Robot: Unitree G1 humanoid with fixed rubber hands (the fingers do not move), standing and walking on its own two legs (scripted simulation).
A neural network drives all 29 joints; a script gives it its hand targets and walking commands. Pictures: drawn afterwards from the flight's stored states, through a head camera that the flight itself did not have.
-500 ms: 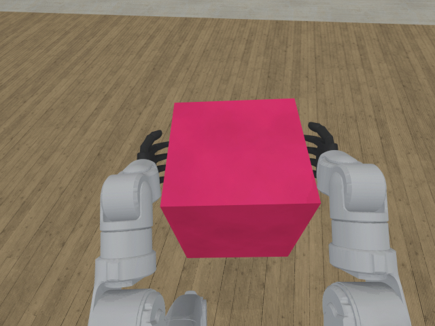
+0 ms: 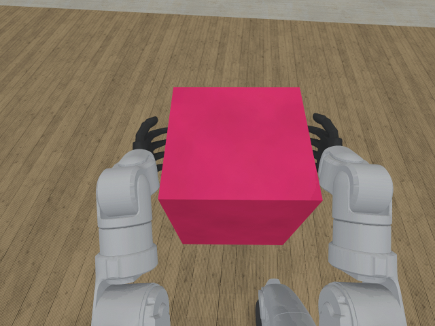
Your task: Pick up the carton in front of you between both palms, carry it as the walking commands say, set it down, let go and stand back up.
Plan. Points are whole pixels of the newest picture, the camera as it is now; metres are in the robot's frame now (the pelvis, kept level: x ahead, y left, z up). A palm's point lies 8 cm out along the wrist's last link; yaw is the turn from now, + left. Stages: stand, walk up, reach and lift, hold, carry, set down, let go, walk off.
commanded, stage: carry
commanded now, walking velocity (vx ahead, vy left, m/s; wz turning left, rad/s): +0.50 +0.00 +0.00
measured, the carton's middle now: (234, 174) +0.37 -0.02 +0.02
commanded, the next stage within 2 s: none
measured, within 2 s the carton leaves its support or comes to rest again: neither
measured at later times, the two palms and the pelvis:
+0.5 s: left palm (156, 47) +0.67 +0.14 +0.08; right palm (285, 38) +0.69 -0.16 +0.08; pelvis +0.33 -0.03 -0.03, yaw +1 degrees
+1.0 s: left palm out of the picture +0.99 +0.13 +0.05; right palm out of the picture +0.98 -0.17 +0.06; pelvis +0.63 -0.01 -0.05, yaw +0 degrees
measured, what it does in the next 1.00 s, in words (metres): goes down: right foot, then left foot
